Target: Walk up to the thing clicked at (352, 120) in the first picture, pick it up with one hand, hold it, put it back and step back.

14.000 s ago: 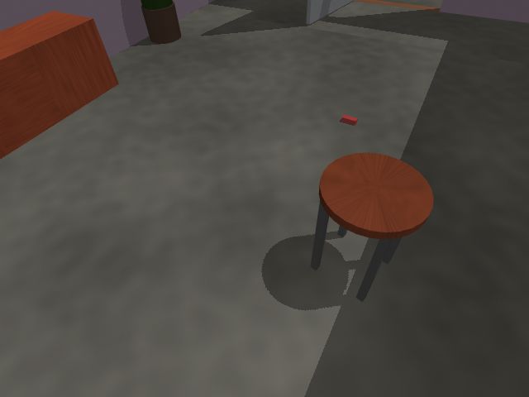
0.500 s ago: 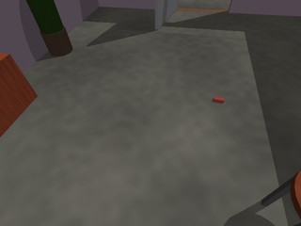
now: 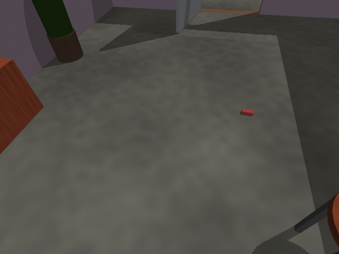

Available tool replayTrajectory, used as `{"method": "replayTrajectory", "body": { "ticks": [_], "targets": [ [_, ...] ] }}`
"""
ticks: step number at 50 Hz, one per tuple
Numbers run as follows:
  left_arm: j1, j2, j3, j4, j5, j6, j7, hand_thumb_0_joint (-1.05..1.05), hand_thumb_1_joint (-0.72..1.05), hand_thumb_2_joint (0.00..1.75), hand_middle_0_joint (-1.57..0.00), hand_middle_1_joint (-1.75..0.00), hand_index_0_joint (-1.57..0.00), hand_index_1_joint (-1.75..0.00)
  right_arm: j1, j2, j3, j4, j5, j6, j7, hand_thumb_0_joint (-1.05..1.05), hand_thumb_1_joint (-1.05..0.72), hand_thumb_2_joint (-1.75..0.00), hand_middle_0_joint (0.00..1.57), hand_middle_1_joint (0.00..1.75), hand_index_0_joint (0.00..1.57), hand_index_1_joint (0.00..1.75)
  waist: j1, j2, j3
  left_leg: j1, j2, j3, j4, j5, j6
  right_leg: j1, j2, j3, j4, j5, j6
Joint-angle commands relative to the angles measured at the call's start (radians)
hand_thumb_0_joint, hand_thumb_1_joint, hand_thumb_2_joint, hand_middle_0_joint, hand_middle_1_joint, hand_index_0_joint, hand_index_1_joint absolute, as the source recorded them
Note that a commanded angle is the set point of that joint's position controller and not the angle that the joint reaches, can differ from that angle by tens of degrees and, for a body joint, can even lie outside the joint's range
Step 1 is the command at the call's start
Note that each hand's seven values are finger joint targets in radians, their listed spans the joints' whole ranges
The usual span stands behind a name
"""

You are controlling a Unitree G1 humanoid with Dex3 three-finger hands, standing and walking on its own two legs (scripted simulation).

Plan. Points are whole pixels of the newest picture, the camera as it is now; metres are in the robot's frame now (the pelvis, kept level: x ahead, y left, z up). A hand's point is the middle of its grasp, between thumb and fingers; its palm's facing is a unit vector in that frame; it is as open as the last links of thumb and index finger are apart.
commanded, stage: stand
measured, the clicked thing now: (247, 112) +1.32 -0.62 -0.77
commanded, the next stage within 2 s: walk up in 1.34 s
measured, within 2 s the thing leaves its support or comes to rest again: neither
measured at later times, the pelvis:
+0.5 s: pelvis +0.00 +0.00 +0.00, yaw +0 degrees
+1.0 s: pelvis +0.00 +0.00 +0.00, yaw +1 degrees
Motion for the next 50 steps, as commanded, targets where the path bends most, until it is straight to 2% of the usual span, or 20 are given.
{"method": "replayTrajectory", "body": {
  "ticks": [1,3,5,11,16,19,22,30,33,38,43,47,50],
  "targets": [
    [-0.026,0.216,0.044,-0.066,-0.008,-0.023,0.011,0.00,0.90,0.90,-0.20,-0.30,-0.20,-0.30,-0.036,-0.214,-0.036,-0.064,-0.001,-0.023,-0.014,0.00,-0.90,-0.90,0.20,0.30,0.20,0.30,0.000,-0.001,-0.097,0.047,0.097,-0.080,-0.041,0.124,0.043,0.005,-0.108,0.053,-0.037,0.184,-0.042],
    [-0.032,0.219,0.044,-0.063,-0.005,-0.020,0.012,0.00,0.90,0.90,-0.20,-0.30,-0.20,-0.30,-0.042,-0.212,-0.035,-0.065,-0.001,-0.022,-0.015,0.00,-0.90,-0.90,0.20,0.30,0.20,0.30,-0.003,-0.012,-0.086,0.037,0.097,-0.087,-0.042,0.134,0.040,0.005,-0.101,0.044,-0.030,0.181,-0.042],
    [-0.028,0.216,0.044,-0.063,-0.008,-0.018,0.011,0.00,0.90,0.90,-0.20,-0.30,-0.20,-0.30,-0.039,-0.211,-0.034,-0.063,0.000,-0.021,-0.015,0.00,-0.90,-0.90,0.20,0.30,0.20,0.30,0.001,-0.011,-0.077,0.039,0.094,-0.083,-0.046,0.102,0.039,-0.008,-0.102,0.051,-0.038,0.153,-0.043],
    [-0.029,0.218,0.044,-0.066,-0.006,-0.019,0.012,0.00,0.90,0.90,-0.20,-0.30,-0.20,-0.30,-0.030,-0.214,-0.034,-0.064,0.000,-0.023,-0.015,0.00,-0.90,-0.90,0.20,0.30,0.20,0.30,-0.002,-0.004,-0.082,0.032,0.096,-0.084,-0.042,0.138,0.040,0.016,-0.104,0.046,-0.027,0.191,-0.044],
    [-0.023,0.221,0.044,-0.066,-0.008,-0.018,0.011,0.00,0.90,0.90,-0.20,-0.30,-0.20,-0.30,-0.028,-0.205,-0.032,-0.067,-0.001,-0.023,-0.015,0.00,-0.90,-0.90,0.20,0.30,0.20,0.30,0.001,-0.022,-0.064,0.028,0.095,-0.089,-0.051,0.112,0.039,-0.004,-0.103,0.044,-0.036,0.148,-0.042],
    [-0.023,0.215,0.044,-0.069,-0.004,-0.019,0.011,0.00,0.90,0.90,-0.20,-0.30,-0.20,-0.30,-0.033,-0.217,-0.035,-0.070,0.000,-0.022,-0.016,0.00,-0.90,-0.90,0.20,0.30,0.20,0.30,0.000,0.000,-0.088,0.051,0.097,-0.083,-0.039,0.130,0.043,-0.004,-0.106,0.044,-0.035,0.175,-0.041],
    [-0.026,0.217,0.043,-0.068,-0.005,-0.020,0.013,0.00,0.90,0.90,-0.20,-0.30,-0.20,-0.30,-0.030,-0.212,-0.035,-0.069,0.000,-0.021,-0.016,0.00,-0.90,-0.90,0.20,0.30,0.20,0.30,-0.003,-0.016,-0.075,0.041,0.095,-0.085,-0.042,0.108,0.042,-0.004,-0.106,0.046,-0.039,0.161,-0.041],
    [-0.024,0.217,0.044,-0.071,-0.006,-0.020,0.013,0.00,0.90,0.90,-0.20,-0.30,-0.20,-0.30,-0.033,-0.212,-0.036,-0.072,0.000,-0.020,-0.016,0.00,-0.90,-0.90,0.20,0.30,0.20,0.30,0.000,-0.008,-0.084,0.037,0.094,-0.082,-0.038,0.145,0.043,0.017,-0.106,0.042,-0.029,0.200,-0.045],
    [-0.020,0.218,0.046,-0.071,-0.006,-0.017,0.011,0.00,0.90,0.90,-0.20,-0.30,-0.20,-0.30,-0.027,-0.212,-0.035,-0.074,-0.002,-0.023,-0.016,0.00,-0.90,-0.90,0.20,0.30,0.20,0.30,-0.001,0.004,-0.083,0.036,0.094,-0.082,-0.047,0.123,0.041,0.010,-0.104,0.042,-0.032,0.166,-0.045],
    [-0.018,0.220,0.045,-0.073,-0.004,-0.020,0.012,0.00,0.90,0.90,-0.20,-0.30,-0.20,-0.30,-0.030,-0.209,-0.036,-0.074,0.002,-0.022,-0.016,0.00,-0.90,-0.90,0.20,0.30,0.20,0.30,-0.002,-0.008,-0.088,0.053,0.096,-0.083,-0.030,0.168,0.042,0.013,-0.106,0.040,-0.025,0.218,-0.046],
    [-0.022,0.223,0.048,-0.074,-0.006,-0.017,0.013,0.00,0.90,0.90,-0.20,-0.30,-0.20,-0.30,-0.027,-0.212,-0.036,-0.076,-0.001,-0.019,-0.017,0.00,-0.90,-0.90,0.20,0.30,0.20,0.30,-0.003,-0.009,-0.067,0.030,0.093,-0.085,-0.049,0.102,0.040,0.003,-0.102,0.041,-0.036,0.145,-0.046],
    [-0.016,0.217,0.045,-0.075,-0.005,-0.019,0.012,0.00,0.90,0.90,-0.20,-0.30,-0.20,-0.30,-0.032,-0.214,-0.036,-0.076,0.001,-0.021,-0.016,0.00,-0.90,-0.90,0.20,0.30,0.20,0.30,0.002,-0.010,-0.088,0.048,0.095,-0.085,-0.032,0.149,0.042,0.018,-0.107,0.042,-0.031,0.195,-0.046],
    [-0.018,0.225,0.047,-0.078,-0.005,-0.018,0.012,0.00,0.90,0.90,-0.20,-0.30,-0.20,-0.30,-0.023,-0.209,-0.035,-0.075,0.001,-0.021,-0.017,0.00,-0.90,-0.90,0.20,0.30,0.20,0.30,-0.002,-0.012,-0.083,0.041,0.093,-0.087,-0.039,0.140,0.038,0.012,-0.105,0.040,-0.033,0.186,-0.047]
  ]
}}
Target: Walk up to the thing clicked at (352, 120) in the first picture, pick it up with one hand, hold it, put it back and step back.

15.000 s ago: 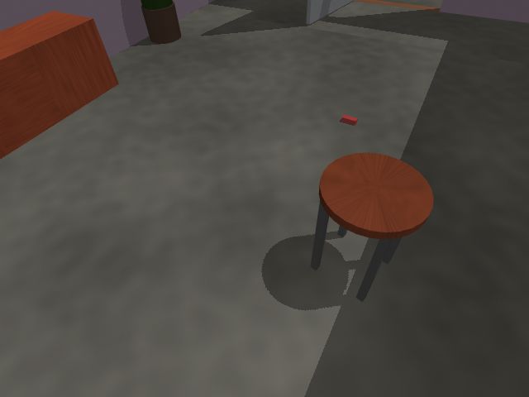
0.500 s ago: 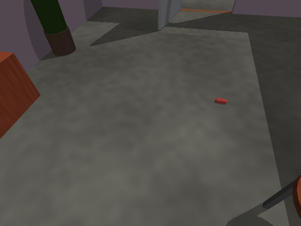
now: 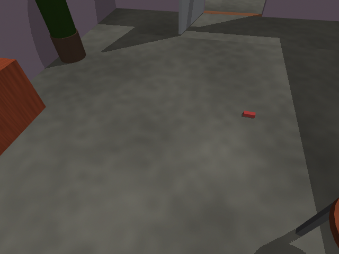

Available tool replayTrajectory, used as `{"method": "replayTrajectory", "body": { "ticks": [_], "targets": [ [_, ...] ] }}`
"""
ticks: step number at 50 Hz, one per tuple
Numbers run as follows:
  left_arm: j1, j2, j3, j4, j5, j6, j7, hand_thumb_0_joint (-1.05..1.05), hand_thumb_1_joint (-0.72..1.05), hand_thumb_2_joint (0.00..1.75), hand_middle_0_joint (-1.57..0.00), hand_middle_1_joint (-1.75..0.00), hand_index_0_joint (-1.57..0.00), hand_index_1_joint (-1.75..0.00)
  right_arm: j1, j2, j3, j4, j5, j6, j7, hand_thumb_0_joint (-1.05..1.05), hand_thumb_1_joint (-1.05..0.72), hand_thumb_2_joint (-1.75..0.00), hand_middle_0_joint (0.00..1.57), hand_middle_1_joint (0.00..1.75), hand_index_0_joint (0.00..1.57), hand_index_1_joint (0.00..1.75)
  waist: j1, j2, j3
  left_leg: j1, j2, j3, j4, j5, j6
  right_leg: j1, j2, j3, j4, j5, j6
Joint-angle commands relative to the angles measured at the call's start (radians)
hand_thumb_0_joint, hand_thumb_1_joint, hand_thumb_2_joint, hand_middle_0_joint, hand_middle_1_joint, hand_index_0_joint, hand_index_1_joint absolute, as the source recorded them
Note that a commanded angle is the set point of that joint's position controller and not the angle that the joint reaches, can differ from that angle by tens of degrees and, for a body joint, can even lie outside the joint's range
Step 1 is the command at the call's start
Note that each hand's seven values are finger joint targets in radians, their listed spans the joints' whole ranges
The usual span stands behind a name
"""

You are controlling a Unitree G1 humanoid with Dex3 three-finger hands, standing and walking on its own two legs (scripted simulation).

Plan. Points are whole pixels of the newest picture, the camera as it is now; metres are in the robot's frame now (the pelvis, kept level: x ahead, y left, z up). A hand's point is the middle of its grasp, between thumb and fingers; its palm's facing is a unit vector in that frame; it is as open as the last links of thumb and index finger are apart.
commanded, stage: stand
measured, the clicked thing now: (249, 114) +1.31 -0.63 -0.77
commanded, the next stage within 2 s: walk up in 0.34 s
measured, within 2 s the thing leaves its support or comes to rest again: neither
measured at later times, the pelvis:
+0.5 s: pelvis +0.02 -0.01 -0.01, yaw -2 degrees
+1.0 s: pelvis +0.21 -0.02 -0.03, yaw +1 degrees
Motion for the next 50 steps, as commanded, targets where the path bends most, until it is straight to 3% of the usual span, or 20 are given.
{"method": "replayTrajectory", "body": {
  "ticks": [1,16,17,18,20,22,26,27,28,29,30,31,33,35,38,42,47,48,49,50],
  "targets": [
    [-0.034,0.220,0.047,-0.064,-0.006,-0.019,0.012,0.00,0.90,0.90,-0.20,-0.30,-0.20,-0.30,-0.035,-0.214,-0.037,-0.062,0.000,-0.019,-0.015,0.00,-0.90,-0.90,0.20,0.30,0.20,0.30,-0.006,-0.002,-0.082,0.035,0.096,-0.078,-0.038,0.158,0.042,0.004,-0.105,0.050,-0.030,0.205,-0.046],
    [-0.031,0.221,0.048,-0.064,-0.005,-0.016,0.009,0.00,0.90,0.90,-0.20,-0.30,-0.20,-0.30,-0.025,-0.213,-0.037,-0.057,-0.004,-0.021,-0.013,0.00,-0.90,-0.90,0.20,0.30,0.20,0.30,-0.006,-0.008,-0.055,0.009,0.091,-0.081,-0.064,0.060,0.042,-0.026,-0.100,0.056,-0.046,0.099,-0.047],
    [0.015,0.305,0.109,-0.122,0.013,-0.029,-0.023,0.00,0.90,0.90,-0.20,-0.30,-0.20,-0.30,0.042,-0.310,-0.099,-0.120,-0.020,-0.042,0.011,0.00,-0.90,-0.90,0.20,0.30,0.20,0.30,-0.006,0.007,-0.178,0.066,0.078,-0.107,0.016,-0.422,0.113,-0.036,-0.040,0.049,0.053,-0.370,-0.082],
    [-0.001,0.297,0.112,-0.122,0.023,-0.030,-0.035,0.00,0.90,0.90,-0.20,-0.30,-0.20,-0.30,0.054,-0.329,-0.114,-0.109,-0.029,-0.045,0.021,0.00,-0.90,-0.90,0.20,0.30,0.20,0.30,-0.015,0.054,-0.104,0.035,0.114,-0.153,-0.013,-0.593,0.141,-0.175,-0.033,0.031,0.125,-0.471,-0.083],
    [-0.103,0.238,0.108,-0.177,0.027,-0.029,-0.054,0.00,0.90,0.90,-0.20,-0.30,-0.20,-0.30,0.100,-0.340,-0.137,-0.127,-0.027,-0.050,0.026,0.00,-0.90,-0.90,0.20,0.30,0.20,0.30,-0.063,0.162,0.050,0.067,0.271,-0.324,-0.156,-0.605,0.217,-0.435,0.004,-0.057,0.351,-0.286,-0.057],
    [-0.126,0.250,0.110,-0.207,0.023,-0.040,-0.061,0.00,0.90,0.90,-0.20,-0.30,-0.20,-0.30,0.115,-0.351,-0.147,-0.152,-0.032,-0.064,0.025,0.00,-0.90,-0.90,0.20,0.30,0.20,0.30,-0.064,0.117,0.091,0.096,0.368,-0.403,-0.202,-0.467,0.287,-0.532,-0.071,0.004,0.422,-0.306,-0.050],
    [0.084,0.243,0.128,-0.164,0.012,-0.049,-0.085,0.00,0.90,0.90,-0.20,-0.30,-0.20,-0.30,-0.040,-0.337,-0.147,-0.226,-0.034,-0.056,0.040,0.00,-0.90,-0.90,0.20,0.30,0.20,0.30,0.056,0.201,0.003,-0.102,0.226,-0.155,-0.089,-0.403,0.203,-0.128,-0.060,-0.070,0.216,-0.174,-0.056],
    [0.201,0.246,0.137,-0.120,0.013,-0.054,-0.078,0.00,0.90,0.90,-0.20,-0.30,-0.20,-0.30,-0.091,-0.309,-0.138,-0.245,-0.033,-0.049,0.043,0.00,-0.90,-0.90,0.20,0.30,0.20,0.30,0.119,0.142,-0.030,-0.209,0.160,-0.059,0.050,-0.402,0.172,0.064,-0.020,-0.133,0.141,-0.060,-0.049],
    [0.344,0.298,0.162,-0.061,0.017,-0.061,-0.061,0.00,0.90,0.90,-0.20,-0.30,-0.20,-0.30,-0.072,-0.244,-0.118,-0.255,-0.037,-0.044,0.042,0.00,-0.90,-0.90,0.20,0.30,0.20,0.30,0.171,-0.053,-0.092,-0.389,0.078,0.010,0.308,-0.448,0.130,0.302,0.013,-0.115,0.152,-0.102,-0.038],
    [0.451,0.393,0.191,-0.061,0.029,-0.067,-0.045,0.00,0.90,0.90,-0.20,-0.30,-0.20,-0.30,-0.054,-0.161,-0.089,-0.283,-0.036,-0.041,0.043,0.00,-0.90,-0.90,0.20,0.30,0.20,0.30,0.224,-0.359,-0.070,-0.648,-0.069,0.081,0.665,-0.499,0.088,0.366,-0.178,0.230,-0.068,-0.501,-0.085],
    [0.337,0.447,0.189,-0.131,0.032,-0.076,-0.039,0.00,0.90,0.90,-0.20,-0.30,-0.20,-0.30,-0.066,-0.191,-0.091,-0.304,-0.020,-0.036,0.039,0.00,-0.90,-0.90,0.20,0.30,0.20,0.30,0.174,-0.273,-0.005,-0.673,-0.101,-0.139,0.799,-0.396,0.063,0.162,-0.400,0.640,-0.286,-0.785,-0.179],
    [0.206,0.434,0.176,-0.183,0.017,-0.079,-0.038,0.00,0.90,0.90,-0.20,-0.30,-0.20,-0.30,-0.053,-0.265,-0.109,-0.280,-0.013,-0.037,0.040,0.00,-0.90,-0.90,0.20,0.30,0.20,0.30,0.114,-0.105,0.096,-0.640,-0.031,-0.229,0.816,-0.269,0.066,0.044,-0.408,0.613,-0.291,-0.796,-0.206],
    [0.089,0.355,0.153,-0.216,0.007,-0.087,-0.033,0.00,0.90,0.90,-0.20,-0.30,-0.20,-0.30,0.051,-0.282,-0.112,-0.227,-0.004,-0.044,0.047,0.00,-0.90,-0.90,0.20,0.30,0.20,0.30,0.026,-0.085,0.120,-0.582,0.020,-0.216,0.768,-0.127,0.056,0.009,-0.282,0.341,-0.245,-0.533,-0.173],
    [0.081,0.306,0.139,-0.227,-0.007,-0.092,-0.031,0.00,0.90,0.90,-0.20,-0.30,-0.20,-0.30,0.140,-0.276,-0.111,-0.191,-0.005,-0.044,0.055,0.00,-0.90,-0.90,0.20,0.30,0.20,0.30,0.002,-0.115,0.085,-0.479,0.020,-0.184,0.690,-0.048,0.039,-0.029,-0.222,0.165,-0.228,-0.342,-0.148],
    [0.103,0.316,0.145,-0.249,-0.001,-0.102,-0.028,0.00,0.90,0.90,-0.20,-0.30,-0.20,-0.30,0.111,-0.264,-0.115,-0.226,-0.014,-0.038,0.074,0.00,-0.90,-0.90,0.20,0.30,0.20,0.30,0.016,-0.110,0.091,-0.493,0.031,-0.163,0.569,-0.023,0.007,-0.021,-0.244,0.099,-0.233,-0.310,-0.208],
    [0.115,0.349,0.160,-0.263,0.005,-0.103,-0.030,0.00,0.90,0.90,-0.20,-0.30,-0.20,-0.30,0.046,-0.254,-0.109,-0.276,-0.020,-0.040,0.085,0.00,-0.90,-0.90,0.20,0.30,0.20,0.30,0.029,-0.106,0.084,-0.497,0.063,-0.132,0.414,0.011,0.013,0.043,-0.248,0.032,-0.195,-0.244,-0.225],
    [0.167,0.340,0.147,-0.267,-0.001,-0.091,-0.034,0.00,0.90,0.90,-0.20,-0.30,-0.20,-0.30,-0.004,-0.241,-0.115,-0.306,-0.025,-0.055,0.086,0.00,-0.90,-0.90,0.20,0.30,0.20,0.30,0.046,-0.049,0.044,-0.302,0.033,0.012,0.243,0.033,0.059,0.057,-0.237,-0.051,-0.025,0.132,-0.204],
    [0.177,0.341,0.140,-0.265,-0.006,-0.088,-0.032,0.00,0.90,0.90,-0.20,-0.30,-0.20,-0.30,0.038,-0.236,-0.118,-0.296,-0.028,-0.058,0.079,0.00,-0.90,-0.90,0.20,0.30,0.20,0.30,0.021,-0.025,0.020,-0.223,-0.013,0.060,0.197,0.030,0.070,0.059,-0.211,-0.099,0.086,0.285,-0.193],
    [0.177,0.323,0.130,-0.275,-0.005,-0.084,-0.030,0.00,0.90,0.90,-0.20,-0.30,-0.20,-0.30,0.181,-0.262,-0.132,-0.263,-0.033,-0.064,0.068,0.00,-0.90,-0.90,0.20,0.30,0.20,0.30,-0.053,0.035,-0.064,-0.036,-0.044,0.073,0.164,0.027,0.105,0.015,-0.162,-0.144,0.314,0.390,-0.167],
    [0.229,0.258,0.109,-0.285,-0.012,-0.076,-0.026,0.00,0.90,0.90,-0.20,-0.30,-0.20,-0.30,0.349,-0.331,-0.159,-0.228,-0.047,-0.073,0.054,0.00,-0.90,-0.90,0.20,0.30,0.20,0.30,-0.113,0.173,-0.168,0.217,0.043,-0.072,0.149,-0.104,0.166,-0.188,-0.096,-0.174,0.620,0.267,-0.124]
  ]
}}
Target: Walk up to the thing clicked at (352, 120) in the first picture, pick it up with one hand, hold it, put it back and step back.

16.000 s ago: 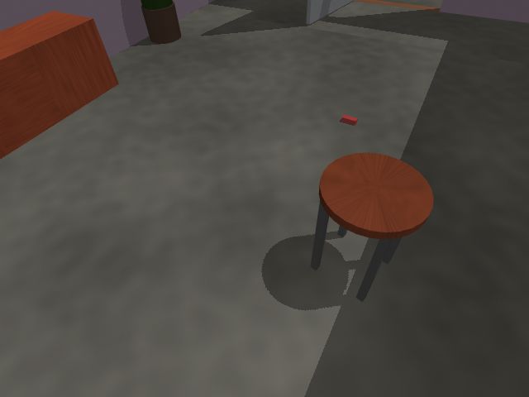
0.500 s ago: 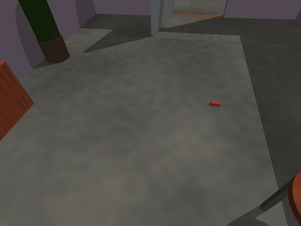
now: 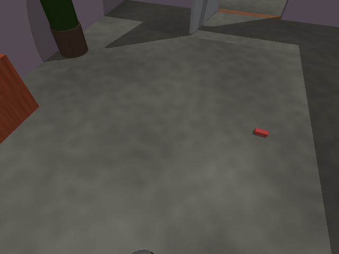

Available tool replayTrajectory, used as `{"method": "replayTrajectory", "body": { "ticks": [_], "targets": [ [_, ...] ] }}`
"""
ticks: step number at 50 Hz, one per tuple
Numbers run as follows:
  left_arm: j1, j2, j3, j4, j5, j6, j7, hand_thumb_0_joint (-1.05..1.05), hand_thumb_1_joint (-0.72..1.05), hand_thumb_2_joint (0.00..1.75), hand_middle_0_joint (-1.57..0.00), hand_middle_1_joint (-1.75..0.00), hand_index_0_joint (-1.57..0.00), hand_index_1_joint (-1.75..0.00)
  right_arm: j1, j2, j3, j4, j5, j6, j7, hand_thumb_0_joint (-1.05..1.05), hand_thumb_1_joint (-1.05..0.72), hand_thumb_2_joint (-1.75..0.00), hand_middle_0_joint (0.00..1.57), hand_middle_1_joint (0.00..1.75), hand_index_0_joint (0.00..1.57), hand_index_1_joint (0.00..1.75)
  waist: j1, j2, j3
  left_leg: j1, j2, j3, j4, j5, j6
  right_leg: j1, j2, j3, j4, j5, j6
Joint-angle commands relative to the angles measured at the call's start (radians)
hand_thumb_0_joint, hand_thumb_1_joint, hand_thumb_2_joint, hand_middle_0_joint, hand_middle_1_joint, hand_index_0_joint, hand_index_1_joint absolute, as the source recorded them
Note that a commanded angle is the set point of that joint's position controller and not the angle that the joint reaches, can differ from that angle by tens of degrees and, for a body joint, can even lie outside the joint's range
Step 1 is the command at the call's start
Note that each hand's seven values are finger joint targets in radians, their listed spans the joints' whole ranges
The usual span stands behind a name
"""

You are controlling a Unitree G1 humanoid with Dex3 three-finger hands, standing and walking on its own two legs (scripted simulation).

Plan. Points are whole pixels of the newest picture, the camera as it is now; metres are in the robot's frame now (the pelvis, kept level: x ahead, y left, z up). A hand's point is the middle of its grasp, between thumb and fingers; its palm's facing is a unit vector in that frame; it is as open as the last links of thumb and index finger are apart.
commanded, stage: walk up
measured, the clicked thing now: (261, 132) +1.08 -0.63 -0.74
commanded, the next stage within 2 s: none
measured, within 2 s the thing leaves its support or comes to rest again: neither
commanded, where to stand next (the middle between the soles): +0.94 +0.00 m, yaw -2 degrees
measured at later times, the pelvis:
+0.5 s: pelvis +0.24 -0.02 +0.00, yaw -2 degrees
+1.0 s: pelvis +0.45 +0.02 +0.02, yaw -3 degrees
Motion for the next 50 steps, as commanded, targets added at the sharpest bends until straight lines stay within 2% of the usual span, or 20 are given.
{"method": "replayTrajectory", "body": {
  "ticks": [1,2,4,7,12,14,19,20,21,22,24,28,35,38,39,40,41,43,45,50],
  "targets": [
    [0.038,0.140,0.037,-0.129,-0.042,-0.014,0.021,0.00,0.90,0.90,-0.20,-0.30,-0.20,-0.30,0.300,-0.373,-0.117,-0.058,-0.008,-0.055,-0.049,0.00,-0.90,-0.90,0.20,0.30,0.20,0.30,-0.173,0.367,-0.244,0.724,0.283,-0.615,-0.235,-0.286,0.232,-0.682,0.116,0.032,0.781,0.078,-0.052],
    [-0.031,0.227,0.047,-0.128,-0.031,-0.014,0.031,0.00,0.90,0.90,-0.20,-0.30,-0.20,-0.30,0.277,-0.371,-0.120,-0.076,0.037,-0.056,-0.049,0.00,-0.90,-0.90,0.20,0.30,0.20,0.30,-0.175,0.204,-0.270,0.669,0.335,-0.739,-0.316,-0.290,0.290,-0.679,0.064,0.217,0.836,-0.091,-0.076],
    [-0.010,0.224,0.033,-0.106,-0.045,-0.017,0.027,0.00,0.90,0.90,-0.20,-0.30,-0.20,-0.30,0.133,-0.297,-0.082,-0.122,0.041,-0.053,-0.066,0.00,-0.90,-0.90,0.20,0.30,0.20,0.30,-0.088,0.083,-0.154,0.507,0.284,-0.422,-0.275,-0.160,0.235,-0.675,-0.018,0.259,0.834,0.053,-0.072],
    [0.037,0.191,0.030,-0.075,-0.034,-0.004,0.005,0.00,0.90,0.90,-0.20,-0.30,-0.20,-0.30,0.070,-0.236,-0.049,-0.138,0.038,-0.068,-0.070,0.00,-0.90,-0.90,0.20,0.30,0.20,0.30,-0.036,0.106,-0.039,0.257,0.206,-0.183,-0.319,-0.026,0.191,-0.554,-0.064,0.209,0.641,0.113,-0.039],
    [-0.072,0.173,0.037,-0.117,-0.007,-0.002,-0.031,0.00,0.90,0.90,-0.20,-0.30,-0.20,-0.30,0.071,-0.272,-0.058,-0.171,0.026,-0.083,-0.056,0.00,-0.90,-0.90,0.20,0.30,0.20,0.30,-0.066,0.144,0.003,0.223,0.203,-0.123,-0.373,-0.216,0.234,-0.530,-0.100,0.117,0.305,0.208,-0.009],
    [-0.086,0.173,0.046,-0.112,-0.007,-0.010,-0.035,0.00,0.90,0.90,-0.20,-0.30,-0.20,-0.30,0.050,-0.271,-0.056,-0.180,0.031,-0.084,-0.052,0.00,-0.90,-0.90,0.20,0.30,0.20,0.30,-0.051,0.132,-0.014,0.179,0.191,-0.108,-0.353,-0.276,0.204,-0.446,-0.087,0.106,0.216,0.288,-0.022],
    [-0.017,0.191,0.069,-0.077,-0.002,-0.023,-0.023,0.00,0.90,0.90,-0.20,-0.30,-0.20,-0.30,0.056,-0.232,-0.037,-0.185,0.033,-0.067,-0.055,0.00,-0.90,-0.90,0.20,0.30,0.20,0.30,0.008,0.017,-0.071,0.105,0.124,-0.025,-0.075,-0.091,0.124,-0.161,-0.001,0.027,0.110,0.293,-0.049],
    [0.058,0.221,0.082,-0.064,0.000,-0.032,-0.012,0.00,0.90,0.90,-0.20,-0.30,-0.20,-0.30,0.078,-0.198,-0.021,-0.186,0.033,-0.067,-0.055,0.00,-0.90,-0.90,0.20,0.30,0.20,0.30,0.051,-0.074,-0.112,0.032,0.061,0.037,0.131,-0.040,0.096,-0.021,-0.015,0.064,0.057,0.201,-0.078],
    [0.174,0.309,0.111,-0.059,0.004,-0.041,0.003,0.00,0.90,0.90,-0.20,-0.30,-0.20,-0.30,0.094,-0.133,0.003,-0.206,0.034,-0.069,-0.056,0.00,-0.90,-0.90,0.20,0.30,0.20,0.30,0.097,-0.305,-0.169,-0.109,-0.039,0.088,0.477,-0.199,0.048,0.083,-0.246,0.411,-0.066,0.031,-0.143],
    [0.182,0.368,0.109,-0.067,-0.013,-0.043,0.006,0.00,0.90,0.90,-0.20,-0.30,-0.20,-0.30,0.079,-0.189,-0.008,-0.207,0.039,-0.065,-0.062,0.00,-0.90,-0.90,0.20,0.30,0.20,0.30,0.091,-0.293,-0.142,-0.281,-0.115,0.026,0.597,-0.422,0.024,0.122,-0.418,0.789,-0.203,0.043,-0.272],
    [0.066,0.315,0.096,-0.102,-0.036,-0.035,0.014,0.00,0.90,0.90,-0.20,-0.30,-0.20,-0.30,0.057,-0.238,-0.018,-0.166,0.044,-0.058,-0.073,0.00,-0.90,-0.90,0.20,0.30,0.20,0.30,0.053,-0.106,-0.066,-0.272,-0.020,-0.118,0.652,-0.344,0.020,-0.014,-0.389,0.615,-0.170,0.181,-0.306],
    [-0.038,0.253,0.068,-0.134,-0.023,-0.035,0.017,0.00,0.90,0.90,-0.20,-0.30,-0.20,-0.30,0.132,-0.203,-0.019,-0.112,0.039,-0.046,-0.048,0.00,-0.90,-0.90,0.20,0.30,0.20,0.30,-0.029,-0.179,-0.029,-0.085,0.010,-0.062,0.405,-0.243,-0.004,-0.245,-0.232,0.250,-0.160,0.334,-0.235],
    [-0.056,0.278,0.069,-0.165,-0.011,-0.035,0.004,0.00,0.90,0.90,-0.20,-0.30,-0.20,-0.30,0.054,-0.181,-0.037,-0.134,0.021,-0.057,-0.024,0.00,-0.90,-0.90,0.20,0.30,0.20,0.30,-0.029,-0.131,-0.060,0.126,-0.005,0.033,0.032,-0.066,-0.004,-0.330,-0.235,0.181,-0.107,0.142,-0.211],
    [-0.053,0.201,0.036,-0.166,-0.006,-0.024,0.004,0.00,0.90,0.90,-0.20,-0.30,-0.20,-0.30,0.255,-0.245,-0.071,-0.067,0.012,-0.071,-0.047,0.00,-0.90,-0.90,0.20,0.30,0.20,0.30,-0.148,0.085,-0.140,0.482,-0.047,0.040,-0.033,-0.158,0.029,-0.515,-0.136,0.073,0.284,0.220,-0.145],
    [-0.014,0.120,0.015,-0.179,-0.016,-0.022,0.003,0.00,0.90,0.90,-0.20,-0.30,-0.20,-0.30,0.338,-0.341,-0.096,-0.067,-0.001,-0.078,-0.061,0.00,-0.90,-0.90,0.20,0.30,0.20,0.30,-0.174,0.341,-0.159,0.572,0.186,-0.357,-0.207,-0.394,0.103,-0.697,-0.015,0.015,0.628,0.092,-0.077],
    [0.003,0.188,0.033,-0.165,-0.021,-0.013,0.018,0.00,0.90,0.90,-0.20,-0.30,-0.20,-0.30,0.284,-0.387,-0.097,-0.108,0.025,-0.082,-0.062,0.00,-0.90,-0.90,0.20,0.30,0.20,0.30,-0.146,0.268,-0.140,0.523,0.359,-0.725,-0.367,-0.498,0.209,-0.790,0.050,0.125,0.746,-0.089,-0.068],
    [-0.037,0.250,0.038,-0.147,-0.016,-0.009,0.029,0.00,0.90,0.90,-0.20,-0.30,-0.20,-0.30,0.223,-0.363,-0.092,-0.120,0.043,-0.077,-0.063,0.00,-0.90,-0.90,0.20,0.30,0.20,0.30,-0.115,0.113,-0.067,0.405,0.366,-0.669,-0.349,-0.498,0.248,-0.781,-0.018,0.202,0.797,-0.045,-0.074],
    [0.001,0.233,0.036,-0.107,-0.029,-0.007,0.020,0.00,0.90,0.90,-0.20,-0.30,-0.20,-0.30,0.129,-0.285,-0.056,-0.141,0.038,-0.080,-0.072,0.00,-0.90,-0.90,0.20,0.30,0.20,0.30,-0.062,0.081,-0.005,0.323,0.259,-0.406,-0.335,-0.332,0.181,-0.728,-0.066,0.225,0.720,0.089,-0.064],
    [0.041,0.223,0.039,-0.081,-0.026,-0.003,0.008,0.00,0.90,0.90,-0.20,-0.30,-0.20,-0.30,0.115,-0.262,-0.044,-0.137,0.038,-0.085,-0.073,0.00,-0.90,-0.90,0.20,0.30,0.20,0.30,-0.040,0.134,-0.013,0.269,0.224,-0.248,-0.314,-0.118,0.182,-0.652,-0.094,0.179,0.618,0.115,-0.044],
    [-0.058,0.174,0.034,-0.121,-0.011,0.004,-0.019,0.00,0.90,0.90,-0.20,-0.30,-0.20,-0.30,0.141,-0.273,-0.047,-0.151,0.028,-0.087,-0.070,0.00,-0.90,-0.90,0.20,0.30,0.20,0.30,-0.068,0.148,-0.018,0.300,0.201,-0.133,-0.305,-0.022,0.225,-0.607,-0.098,0.110,0.372,0.164,-0.018]
  ]
}}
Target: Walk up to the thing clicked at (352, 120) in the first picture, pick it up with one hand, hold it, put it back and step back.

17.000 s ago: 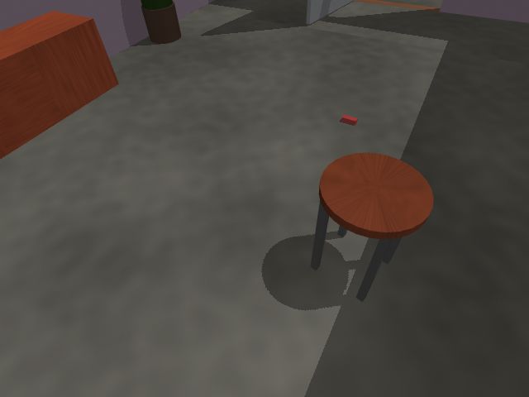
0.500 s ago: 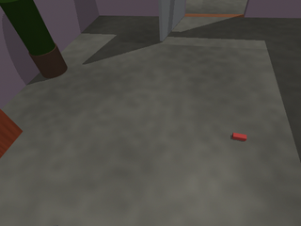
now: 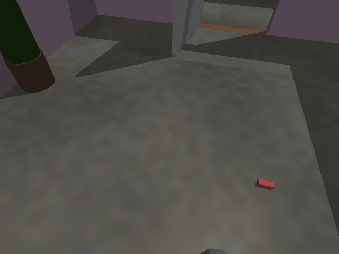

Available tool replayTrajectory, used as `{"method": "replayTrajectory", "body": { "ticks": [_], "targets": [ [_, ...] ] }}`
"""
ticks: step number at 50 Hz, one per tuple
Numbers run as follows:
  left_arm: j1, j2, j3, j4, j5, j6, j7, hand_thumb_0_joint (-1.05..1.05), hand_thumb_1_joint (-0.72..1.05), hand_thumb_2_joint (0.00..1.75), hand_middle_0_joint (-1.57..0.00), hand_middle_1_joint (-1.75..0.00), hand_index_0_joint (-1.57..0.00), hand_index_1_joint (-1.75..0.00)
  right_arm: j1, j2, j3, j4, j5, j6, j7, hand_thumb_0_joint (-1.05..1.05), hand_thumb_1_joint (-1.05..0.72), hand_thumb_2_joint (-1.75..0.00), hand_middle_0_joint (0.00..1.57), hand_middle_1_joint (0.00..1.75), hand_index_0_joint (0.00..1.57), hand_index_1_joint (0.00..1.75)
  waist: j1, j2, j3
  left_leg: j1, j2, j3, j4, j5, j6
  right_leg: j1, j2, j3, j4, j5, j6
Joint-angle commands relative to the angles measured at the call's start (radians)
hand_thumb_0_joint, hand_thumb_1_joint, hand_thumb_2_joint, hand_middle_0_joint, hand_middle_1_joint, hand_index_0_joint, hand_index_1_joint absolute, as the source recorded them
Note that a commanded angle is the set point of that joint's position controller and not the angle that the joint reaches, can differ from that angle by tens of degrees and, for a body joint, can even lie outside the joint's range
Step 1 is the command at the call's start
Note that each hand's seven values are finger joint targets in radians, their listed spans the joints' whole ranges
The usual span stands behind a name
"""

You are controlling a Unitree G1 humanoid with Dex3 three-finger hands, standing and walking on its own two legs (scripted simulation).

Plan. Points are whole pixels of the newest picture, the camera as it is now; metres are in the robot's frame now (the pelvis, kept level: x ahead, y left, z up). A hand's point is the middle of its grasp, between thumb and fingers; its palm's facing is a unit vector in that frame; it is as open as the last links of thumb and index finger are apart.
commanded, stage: walk up
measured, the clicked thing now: (265, 184) +0.66 -0.62 -0.76
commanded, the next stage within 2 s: none
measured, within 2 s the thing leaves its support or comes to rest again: neither
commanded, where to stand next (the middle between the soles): +0.48 +0.00 m, yaw +1 degrees
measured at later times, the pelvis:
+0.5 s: pelvis +0.18 -0.01 +0.00, yaw -4 degrees
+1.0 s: pelvis +0.34 +0.02 -0.01, yaw -19 degrees
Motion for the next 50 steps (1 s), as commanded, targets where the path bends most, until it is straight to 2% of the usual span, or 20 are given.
{"method": "replayTrajectory", "body": {
  "ticks": [1,6,8,9,10,11,13,17,18,22,25,28,29,30,31,33,37,45,48,50],
  "targets": [
    [-0.039,0.154,0.058,-0.095,0.001,-0.020,-0.012,0.00,0.90,0.90,-0.20,-0.30,-0.20,-0.30,0.029,-0.283,-0.082,-0.072,0.002,-0.021,-0.017,0.00,-0.90,-0.90,0.20,0.30,0.20,0.30,-0.025,0.205,-0.007,0.060,0.238,-0.208,-0.232,0.120,0.201,-0.038,-0.039,-0.016,-0.178,0.084,0.009],
    [-0.047,0.145,0.067,-0.084,0.000,-0.028,-0.013,0.00,0.90,0.90,-0.20,-0.30,-0.20,-0.30,0.000,-0.282,-0.080,-0.094,0.008,-0.006,-0.015,0.00,-0.90,-0.90,0.20,0.30,0.20,0.30,-0.002,0.170,-0.037,-0.009,0.206,-0.154,-0.120,0.138,0.151,0.178,0.033,-0.080,-0.363,0.170,-0.009],
    [0.068,0.173,0.083,-0.048,0.002,-0.039,0.002,0.00,0.90,0.90,-0.20,-0.30,-0.20,-0.30,-0.009,-0.247,-0.064,-0.105,0.010,0.001,-0.019,0.00,-0.90,-0.90,0.20,0.30,0.20,0.30,0.068,0.078,-0.093,-0.084,0.168,-0.116,0.082,0.177,0.108,0.404,0.060,-0.076,-0.419,0.168,-0.027],
    [0.137,0.224,0.105,-0.036,0.007,-0.048,0.012,0.00,0.90,0.90,-0.20,-0.30,-0.20,-0.30,0.036,-0.192,-0.044,-0.108,0.009,0.001,-0.019,0.00,-0.90,-0.90,0.20,0.30,0.20,0.30,0.098,-0.085,-0.139,-0.197,0.089,-0.049,0.317,0.122,0.074,0.553,-0.004,0.035,-0.510,0.042,-0.057],
    [0.191,0.308,0.125,-0.053,0.005,-0.058,0.026,0.00,0.90,0.90,-0.20,-0.30,-0.20,-0.30,0.063,-0.124,-0.018,-0.128,0.009,0.002,-0.017,0.00,-0.90,-0.90,0.20,0.30,0.20,0.30,0.107,-0.273,-0.161,-0.390,-0.027,-0.028,0.569,-0.250,0.019,0.642,-0.275,0.459,-0.629,-0.082,-0.134],
    [0.171,0.336,0.119,-0.059,-0.007,-0.055,0.025,0.00,0.90,0.90,-0.20,-0.30,-0.20,-0.30,0.019,-0.226,-0.046,-0.107,0.004,0.013,-0.029,0.00,-0.90,-0.90,0.20,0.30,0.20,0.30,0.113,-0.163,-0.125,-0.468,-0.027,-0.113,0.653,-0.298,0.014,0.592,-0.365,0.653,-0.687,-0.117,-0.253],
    [0.077,0.282,0.105,-0.087,-0.027,-0.051,0.032,0.00,0.90,0.90,-0.20,-0.30,-0.20,-0.30,0.016,-0.248,-0.052,-0.071,0.014,0.017,-0.032,0.00,-0.90,-0.90,0.20,0.30,0.20,0.30,0.071,-0.044,-0.035,-0.470,0.042,-0.191,0.662,-0.200,0.008,0.483,-0.308,0.463,-0.672,0.010,-0.262],
    [0.021,0.233,0.087,-0.110,-0.012,-0.053,0.031,0.00,0.90,0.90,-0.20,-0.30,-0.20,-0.30,0.071,-0.212,-0.052,-0.024,0.005,0.023,-0.008,0.00,-0.90,-0.90,0.20,0.30,0.20,0.30,0.020,-0.117,-0.037,-0.319,0.060,-0.141,0.442,-0.126,-0.013,0.332,-0.185,0.176,-0.644,0.203,-0.216],
    [0.090,0.216,0.078,-0.110,-0.011,-0.042,0.032,0.00,0.90,0.90,-0.20,-0.30,-0.20,-0.30,-0.039,-0.212,-0.058,-0.072,-0.016,0.024,-0.001,0.00,-0.90,-0.90,0.20,0.30,0.20,0.30,0.032,-0.070,-0.015,-0.301,0.026,-0.112,0.406,-0.160,-0.024,0.273,-0.155,0.293,-0.659,0.188,-0.216],
    [0.063,0.239,0.087,-0.139,-0.009,-0.048,0.037,0.00,0.90,0.90,-0.20,-0.30,-0.20,-0.30,-0.087,-0.202,-0.061,-0.093,-0.014,0.031,0.011,0.00,-0.90,-0.90,0.20,0.30,0.20,0.30,0.023,-0.096,-0.040,-0.304,0.048,-0.119,0.267,-0.031,-0.038,0.301,-0.145,0.287,-0.674,-0.037,-0.206],
    [0.062,0.245,0.081,-0.145,-0.007,-0.047,0.036,0.00,0.90,0.90,-0.20,-0.30,-0.20,-0.30,-0.117,-0.203,-0.069,-0.106,-0.017,0.023,0.014,0.00,-0.90,-0.90,0.20,0.30,0.20,0.30,0.017,-0.084,-0.027,-0.206,0.034,-0.103,0.188,-0.023,-0.042,0.207,-0.132,0.278,-0.632,-0.063,-0.191],
    [0.031,0.210,0.061,-0.154,-0.007,-0.042,0.038,0.00,0.90,0.90,-0.20,-0.30,-0.20,-0.30,-0.015,-0.225,-0.088,-0.078,-0.019,0.005,0.006,0.00,-0.90,-0.90,0.20,0.30,0.20,0.30,-0.066,0.004,-0.049,0.137,0.000,-0.094,0.055,0.013,-0.015,-0.036,-0.074,0.214,-0.436,-0.040,-0.130],
    [0.055,0.151,0.042,-0.156,-0.006,-0.038,0.040,0.00,0.90,0.90,-0.20,-0.30,-0.20,-0.30,0.069,-0.272,-0.105,-0.062,-0.028,-0.001,-0.005,0.00,-0.90,-0.90,0.20,0.30,0.20,0.30,-0.106,0.156,-0.089,0.274,0.075,-0.208,-0.051,-0.165,0.030,-0.147,0.020,0.135,-0.224,-0.047,-0.088],
    [0.089,0.086,0.023,-0.161,-0.016,-0.037,0.046,0.00,0.90,0.90,-0.20,-0.30,-0.20,-0.30,0.107,-0.346,-0.123,-0.076,-0.030,-0.005,-0.012,0.00,-0.90,-0.90,0.20,0.30,0.20,0.30,-0.113,0.369,-0.118,0.338,0.341,-0.610,-0.263,-0.489,0.102,-0.304,0.148,0.017,0.050,-0.179,-0.035],
    [0.106,0.188,0.045,-0.134,-0.003,-0.033,0.059,0.00,0.90,0.90,-0.20,-0.30,-0.20,-0.30,0.042,-0.390,-0.133,-0.099,-0.009,-0.002,-0.010,0.00,-0.90,-0.90,0.20,0.30,0.20,0.30,-0.095,0.250,-0.088,0.217,0.471,-0.742,-0.319,-0.611,0.200,-0.291,0.062,0.060,0.170,-0.203,-0.022],
    [0.138,0.216,0.050,-0.084,-0.009,-0.034,0.052,0.00,0.90,0.90,-0.20,-0.30,-0.20,-0.30,-0.046,-0.309,-0.107,-0.117,0.004,0.001,-0.011,0.00,-0.90,-0.90,0.20,0.30,0.20,0.30,-0.031,0.154,-0.005,0.079,0.370,-0.533,-0.315,-0.421,0.159,-0.203,0.008,0.083,0.175,-0.061,-0.018],
    [0.152,0.176,0.054,-0.053,-0.012,-0.031,0.029,0.00,0.90,0.90,-0.20,-0.30,-0.20,-0.30,-0.054,-0.258,-0.079,-0.110,0.003,-0.005,-0.016,0.00,-0.90,-0.90,0.20,0.30,0.20,0.30,-0.020,0.231,-0.019,0.100,0.271,-0.232,-0.247,-0.017,0.160,-0.114,-0.027,0.037,0.024,0.007,0.013],
    [0.017,0.141,0.048,-0.092,-0.005,-0.022,0.023,0.00,0.90,0.90,-0.20,-0.30,-0.20,-0.30,-0.033,-0.262,-0.076,-0.127,-0.009,0.026,-0.009,0.00,-0.90,-0.90,0.20,0.30,0.20,0.30,-0.039,0.187,0.014,0.019,0.253,-0.082,-0.197,0.078,0.155,0.062,0.021,-0.075,-0.258,0.109,0.003],
    [0.035,0.129,0.047,-0.087,-0.003,-0.029,0.037,0.00,0.90,0.90,-0.20,-0.30,-0.20,-0.30,-0.055,-0.251,-0.067,-0.129,-0.007,0.045,-0.013,0.00,-0.90,-0.90,0.20,0.30,0.20,0.30,-0.005,0.147,-0.013,0.013,0.236,-0.032,-0.042,0.213,0.128,0.177,0.060,-0.099,-0.359,0.150,-0.011],
    [0.154,0.198,0.076,-0.060,0.001,-0.045,0.056,0.00,0.90,0.90,-0.20,-0.30,-0.20,-0.30,-0.027,-0.185,-0.039,-0.134,0.008,0.046,-0.019,0.00,-0.90,-0.90,0.20,0.30,0.20,0.30,0.070,-0.020,-0.129,-0.067,0.163,0.027,0.284,0.275,0.052,0.459,0.052,0.001,-0.478,0.180,-0.053]
  ]
}}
